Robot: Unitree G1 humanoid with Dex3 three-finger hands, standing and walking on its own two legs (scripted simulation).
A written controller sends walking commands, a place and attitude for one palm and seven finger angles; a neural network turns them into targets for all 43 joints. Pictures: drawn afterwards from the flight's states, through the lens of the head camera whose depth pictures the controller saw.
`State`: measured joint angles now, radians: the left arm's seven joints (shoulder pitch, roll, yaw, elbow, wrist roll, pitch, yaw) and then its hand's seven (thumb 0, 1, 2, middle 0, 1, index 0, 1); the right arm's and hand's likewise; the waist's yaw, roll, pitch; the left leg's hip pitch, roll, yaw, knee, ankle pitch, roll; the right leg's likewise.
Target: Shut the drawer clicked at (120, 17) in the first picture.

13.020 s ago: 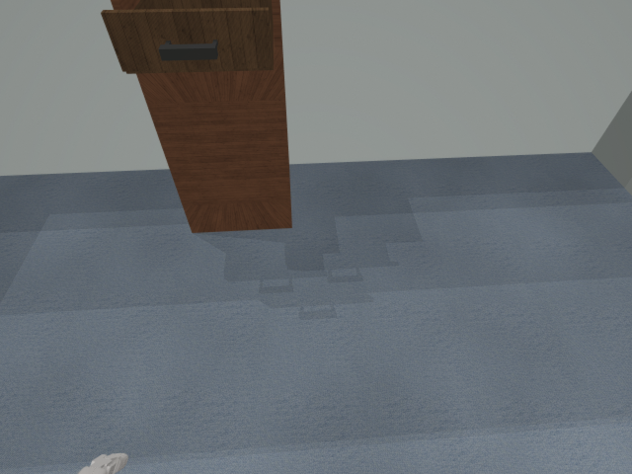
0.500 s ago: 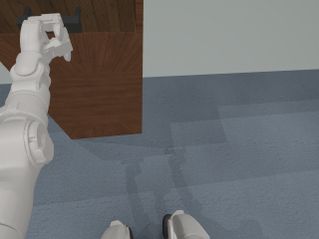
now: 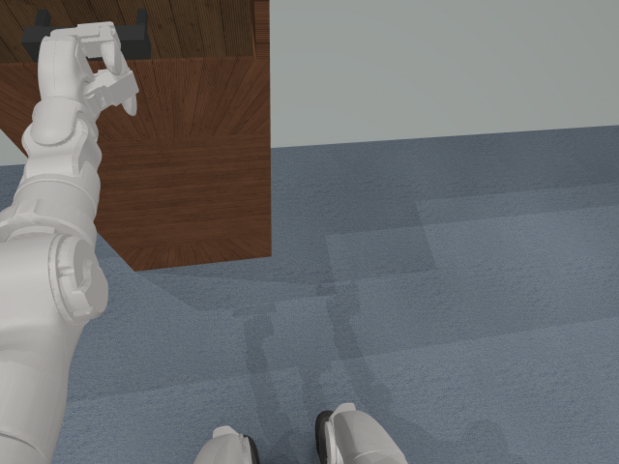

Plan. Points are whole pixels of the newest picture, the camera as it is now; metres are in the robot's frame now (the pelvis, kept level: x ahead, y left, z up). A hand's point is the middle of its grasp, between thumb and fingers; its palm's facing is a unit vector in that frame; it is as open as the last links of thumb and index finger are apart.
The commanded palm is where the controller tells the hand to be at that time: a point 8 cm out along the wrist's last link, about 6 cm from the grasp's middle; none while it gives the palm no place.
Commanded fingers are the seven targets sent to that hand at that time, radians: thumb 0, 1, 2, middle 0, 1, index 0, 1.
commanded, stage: pull the fist back off the drawer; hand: left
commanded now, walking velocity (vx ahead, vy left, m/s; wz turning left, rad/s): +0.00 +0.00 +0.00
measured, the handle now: (92, 30) +0.64 +0.18 +0.12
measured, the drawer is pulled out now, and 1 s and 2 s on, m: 0.00 0.00 0.00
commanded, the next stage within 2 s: draw the hand back to the body in 0.26 s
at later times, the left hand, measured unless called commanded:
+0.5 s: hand (117, 89) +0.53 +0.14 +0.13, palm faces -0.01 -1.00 -0.02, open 3.2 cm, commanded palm +0.48 +0.20 +0.14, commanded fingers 0.00 0.90 0.90 -1.40 -1.60 -1.40 -1.60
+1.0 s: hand (32, 219) +0.35 +0.18 +0.17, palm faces +0.14 -0.97 -0.18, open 3.2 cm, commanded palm +0.31 +0.23 +0.18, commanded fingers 0.00 0.90 0.90 -1.40 -1.60 -1.40 -1.60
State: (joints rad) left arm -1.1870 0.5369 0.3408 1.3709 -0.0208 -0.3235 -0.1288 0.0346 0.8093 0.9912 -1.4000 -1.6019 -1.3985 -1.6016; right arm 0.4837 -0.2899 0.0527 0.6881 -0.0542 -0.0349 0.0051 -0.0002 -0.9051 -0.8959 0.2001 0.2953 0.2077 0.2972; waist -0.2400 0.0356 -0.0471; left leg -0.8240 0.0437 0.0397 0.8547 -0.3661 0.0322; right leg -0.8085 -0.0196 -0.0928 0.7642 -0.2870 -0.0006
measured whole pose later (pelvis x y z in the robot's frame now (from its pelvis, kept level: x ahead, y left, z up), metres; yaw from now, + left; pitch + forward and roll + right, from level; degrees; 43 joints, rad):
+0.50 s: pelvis +0.04 -0.01 +0.02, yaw -2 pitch +15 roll -1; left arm -0.79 0.39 0.36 0.98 -0.11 -0.30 -0.19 0.01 0.90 0.90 -1.40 -1.60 -1.40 -1.60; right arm 0.42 -0.27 0.01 0.61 0.00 0.04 0.01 0.00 -0.91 -0.90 0.20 0.30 0.21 0.30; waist -0.13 0.04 -0.09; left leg -0.61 0.06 0.08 0.75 -0.40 0.02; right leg -0.64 0.00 -0.05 0.70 -0.33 -0.01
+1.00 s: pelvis +0.03 -0.02 +0.04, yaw +0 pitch -1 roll +0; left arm -0.13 0.28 0.15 0.16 -0.12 -0.08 -0.05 0.01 0.90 0.90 -1.40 -1.60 -1.40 -1.60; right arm 0.15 -0.25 0.05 0.58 0.04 -0.05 -0.07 0.01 -0.91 -0.90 0.20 0.29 0.21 0.30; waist 0.03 0.05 -0.02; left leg -0.20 0.02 0.06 0.51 -0.30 0.01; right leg -0.23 -0.02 -0.07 0.50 -0.26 -0.01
